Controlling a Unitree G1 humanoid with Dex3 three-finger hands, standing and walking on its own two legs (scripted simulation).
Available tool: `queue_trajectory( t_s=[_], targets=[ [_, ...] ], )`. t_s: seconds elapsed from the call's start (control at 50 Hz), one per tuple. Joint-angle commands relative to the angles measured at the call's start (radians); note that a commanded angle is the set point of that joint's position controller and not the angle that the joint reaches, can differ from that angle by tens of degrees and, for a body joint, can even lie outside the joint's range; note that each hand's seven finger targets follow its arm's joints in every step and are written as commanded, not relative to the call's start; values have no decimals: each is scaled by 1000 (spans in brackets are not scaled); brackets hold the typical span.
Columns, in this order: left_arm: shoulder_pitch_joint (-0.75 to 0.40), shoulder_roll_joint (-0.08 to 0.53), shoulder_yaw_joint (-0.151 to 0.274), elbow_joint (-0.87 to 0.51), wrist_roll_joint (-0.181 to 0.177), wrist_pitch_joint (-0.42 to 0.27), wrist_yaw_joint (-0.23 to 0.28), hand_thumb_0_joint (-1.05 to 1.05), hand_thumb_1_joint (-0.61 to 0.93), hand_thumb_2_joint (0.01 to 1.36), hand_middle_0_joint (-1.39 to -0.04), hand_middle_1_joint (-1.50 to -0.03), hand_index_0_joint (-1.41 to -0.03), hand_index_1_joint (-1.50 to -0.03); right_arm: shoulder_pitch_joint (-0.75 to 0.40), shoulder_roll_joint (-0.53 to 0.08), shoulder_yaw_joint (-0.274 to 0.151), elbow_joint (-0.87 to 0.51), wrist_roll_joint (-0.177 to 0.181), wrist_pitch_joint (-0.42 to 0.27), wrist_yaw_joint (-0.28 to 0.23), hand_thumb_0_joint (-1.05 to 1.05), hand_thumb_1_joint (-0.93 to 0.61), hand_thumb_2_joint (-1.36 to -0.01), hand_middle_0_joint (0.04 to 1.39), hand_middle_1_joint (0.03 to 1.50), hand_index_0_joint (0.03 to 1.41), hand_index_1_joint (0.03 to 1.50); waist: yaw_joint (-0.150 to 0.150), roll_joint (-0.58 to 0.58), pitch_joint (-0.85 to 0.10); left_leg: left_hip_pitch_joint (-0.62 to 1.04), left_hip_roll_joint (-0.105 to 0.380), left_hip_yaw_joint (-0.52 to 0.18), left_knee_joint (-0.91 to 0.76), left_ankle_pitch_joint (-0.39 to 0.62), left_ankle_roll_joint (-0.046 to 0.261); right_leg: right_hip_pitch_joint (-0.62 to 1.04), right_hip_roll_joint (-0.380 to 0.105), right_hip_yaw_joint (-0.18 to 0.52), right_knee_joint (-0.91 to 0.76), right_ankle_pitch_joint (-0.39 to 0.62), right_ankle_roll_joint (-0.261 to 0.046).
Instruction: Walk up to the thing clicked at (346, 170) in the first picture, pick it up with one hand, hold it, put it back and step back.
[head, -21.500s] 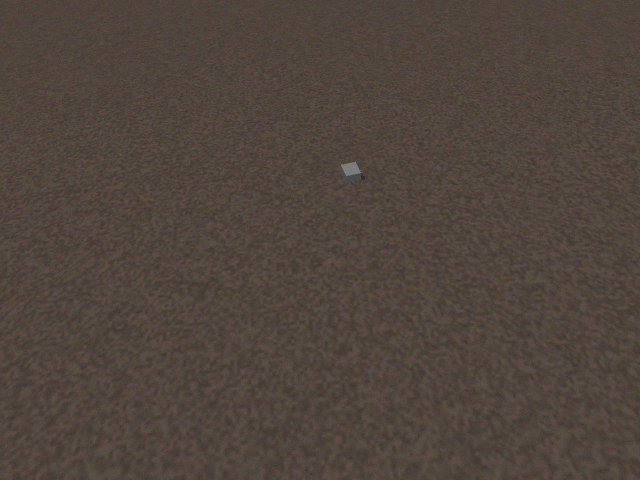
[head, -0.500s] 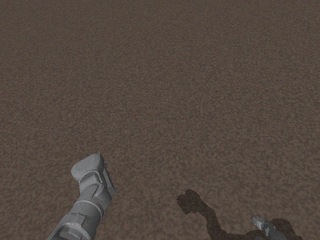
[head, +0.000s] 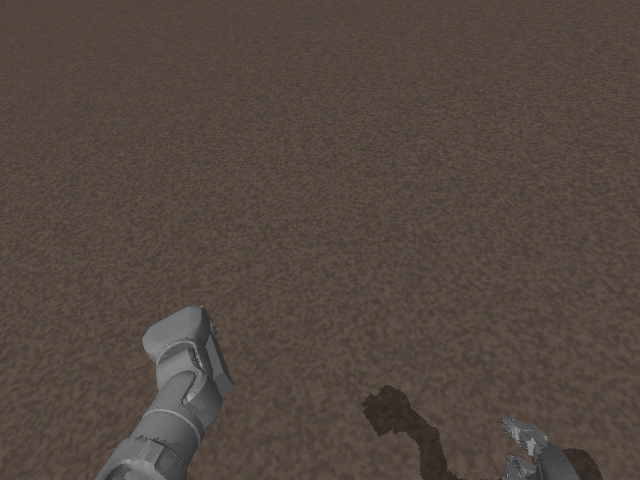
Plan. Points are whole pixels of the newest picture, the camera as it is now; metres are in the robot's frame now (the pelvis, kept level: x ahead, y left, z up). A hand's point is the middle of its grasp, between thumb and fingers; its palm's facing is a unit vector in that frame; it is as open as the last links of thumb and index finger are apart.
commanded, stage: hold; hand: left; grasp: from above
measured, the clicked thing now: (196, 369) +0.30 +0.23 -0.06
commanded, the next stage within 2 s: crouch in 0.70 s
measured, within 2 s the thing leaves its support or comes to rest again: neither
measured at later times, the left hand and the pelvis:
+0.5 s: hand (191, 358) +0.30 +0.22 -0.03, palm faces -0.36 -0.26 -0.90, open 11.2 cm; pelvis +0.00 +0.00 +0.00, yaw +0 degrees
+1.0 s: hand (190, 368) +0.29 +0.23 -0.04, palm faces -0.37 -0.22 -0.90, open 11.2 cm; pelvis -0.01 +0.00 +0.00, yaw +0 degrees
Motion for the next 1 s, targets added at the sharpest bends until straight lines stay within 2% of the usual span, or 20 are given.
queue_trajectory(
  t_s=[0.0, 0.1, 0.18, 0.26, 0.3, 0.36, 0.38, 0.4, 0.42, 0.44, 0.5, 0.58, 0.68, 0.76, 0.78, 0.8, 0.82, 0.86, 0.9, 0.98],
  targets=[
    [-358, 191, 69, -231, 51, -3, 16, 0, 579, 851, -1069, -594, -1014, -651, -104, -112, -38, -149, -1, -47, -11, 0, -903, -905, 199, 300, 199, 300, 2, -57, -244, 93, -41, 1, -58, 253, 25, 103, 44, -13, -79, 249, -10],
    [-357, 207, 77, -262, 67, 2, 8, 0, 589, 861, -1088, -579, -1028, -641, -112, -106, -33, -158, 0, -47, -15, 0, -905, -906, 199, 300, 199, 300, 7, -40, -241, 103, -42, 5, -66, 240, 23, 104, 43, -9, -85, 234, -11],
    [-362, 169, 53, -224, 59, 18, -4, 0, 597, 883, -1077, -614, -1023, -671, -110, -106, -34, -149, 3, -48, -14, 0, -905, -907, 199, 300, 199, 300, -8, -56, -244, 112, -41, 4, -62, 270, 24, 102, 45, -8, -80, 269, -7],
    [-397, 189, 58, -230, 49, 19, -20, 0, 599, 902, -1100, -605, -1038, -669, -112, -108, -33, -155, 2, -52, -17, 0, -907, -907, 199, 300, 199, 300, -3, -56, -249, 117, -37, 3, -67, 274, 24, 108, 49, -15, -83, 265, -9],
    [-327, 152, 40, -154, 57, 27, -24, 0, 576, 891, -1081, -599, -1019, -664, -113, -107, -30, -153, 4, -52, -16, 0, -907, -908, 199, 300, 199, 300, -6, -84, -204, 92, -38, 2, -71, 256, 25, 94, 49, -15, -87, 246, -10],
    [-387, 198, 61, -216, 57, 14, -31, 0, 605, 877, -1098, -602, -1040, -662, -106, -108, -36, -157, 3, -54, -17, 0, -908, -908, 199, 300, 199, 300, 10, -51, -256, 114, -38, 3, -69, 282, 22, 118, 48, -18, -81, 266, -12],
    [-361, 185, 58, -176, 59, 20, -35, 0, 586, 886, -1096, -590, -1033, -656, -104, -109, -35, -156, 2, -53, -15, 0, -909, -908, 199, 300, 199, 300, 0, -62, -252, 112, -39, 5, -67, 291, 24, 117, 46, -14, -80, 279, -11],
    [-416, 196, 64, -263, 56, 12, -34, 0, 611, 897, -1109, -604, -1048, -668, -111, -102, -36, -160, 3, -53, -14, 0, -908, -908, 199, 300, 199, 300, 16, -30, -283, 128, -41, 8, -65, 303, 23, 127, 44, -13, -79, 295, -10],
    [-402, 198, 66, -211, 69, 18, -30, 0, 603, 908, -1103, -615, -1041, -679, -103, -106, -33, -158, 2, -53, -15, 0, -909, -909, 199, 300, 199, 300, 0, -42, -281, 130, -40, 6, -65, 306, 24, 126, 46, -12, -79, 297, -10],
    [-423, 213, 75, -237, 67, 12, -26, 0, 621, 906, -1121, -606, -1058, -671, -103, -106, -33, -155, 3, -54, -18, 0, -908, -908, 199, 300, 199, 300, 10, -36, -275, 125, -38, 4, -70, 293, 21, 121, 49, -14, -79, 277, -13],
    [-373, 191, 62, -157, 78, 11, -18, 0, 632, 878, -1127, -592, -1067, -654, -104, -107, -32, -157, 2, -54, -21, 0, -907, -908, 199, 300, 199, 300, -3, -56, -201, 93, -34, 3, -85, 233, 19, 88, 53, -16, -94, 212, -17],
    [-418, 180, 60, -224, 54, 2, -26, 0, 623, 889, -1099, -639, -1047, -693, -102, -101, -37, -156, 3, -59, -20, 0, -908, -908, 199, 300, 199, 300, 4, -31, -259, 114, -38, 6, -76, 249, 20, 106, 48, -10, -92, 229, -14],
    [-355, 182, 65, -153, 70, -2, -15, 0, 604, 886, -1105, -602, -1044, -666, -98, -110, -40, -155, 0, -63, -22, 0, -909, -908, 199, 300, 199, 300, 0, -59, -213, 90, -27, -3, -82, 230, 15, 88, 55, -14, -88, 204, -18],
    [-390, 190, 69, -224, 59, -10, -19, 0, 630, 901, -1124, -611, -1065, -673, -97, -108, -43, -158, 1, -63, -21, 0, -907, -908, 199, 300, 199, 300, 2, -33, -272, 124, -33, 6, -73, 258, 19, 115, 48, -9, -88, 236, -15],
    [-406, 210, 83, -245, 61, -9, -14, 0, 670, 821, -1052, -691, -1049, -750, -97, -110, -42, -152, 0, -63, -22, 0, -906, -910, 200, 300, 200, 300, 10, -28, -289, 135, -32, 5, -74, 278, 18, 123, 50, -10, -83, 254, -16],
    [-388, 208, 84, -232, 65, -5, -9, 0, 590, 811, -972, -725, -969, -718, -97, -106, -40, -153, 1, -62, -23, 0, -856, -891, 201, 300, 201, 300, 10, -33, -283, 128, -34, 8, -68, 291, 19, 120, 49, -9, -83, 270, -13],
    [-347, 181, 69, -182, 70, 0, -6, 0, 595, 811, -1013, -657, -1005, -668, -91, -110, -38, -152, -2, -61, -22, 0, -869, -895, 200, 300, 201, 300, -4, -76, -243, 111, -33, 5, -66, 281, 21, 115, 50, -11, -86, 264, -11],
    [-330, 195, 74, -148, 77, -8, 5, 0, 641, 807, -1054, -641, -1043, -654, -91, -112, -39, -150, -3, -62, -24, 0, -868, -895, 200, 300, 200, 300, 0, -84, -191, 79, -33, 4, -73, 238, 20, 93, 50, -12, -94, 220, -13],
    [-310, 159, 57, -100, 73, -19, 7, 0, 643, 814, -1049, -669, -1042, -678, -92, -110, -40, -151, -2, -64, -24, 0, -871, -896, 200, 300, 200, 300, -10, -107, -142, 54, -34, 5, -79, 180, 22, 62, 48, -12, -106, 163, -13],
    [-338, 158, 72, -50, 67, -63, 37, 0, 608, 774, -1010, -674, -1011, -675, -59, -117, -48, -135, -8, -74, -19, 0, -871, -895, 200, 300, 200, 300, -23, -107, -142, 32, -37, 9, -58, 152, 25, 29, 41, -6, -94, 147, -11]
  ],
)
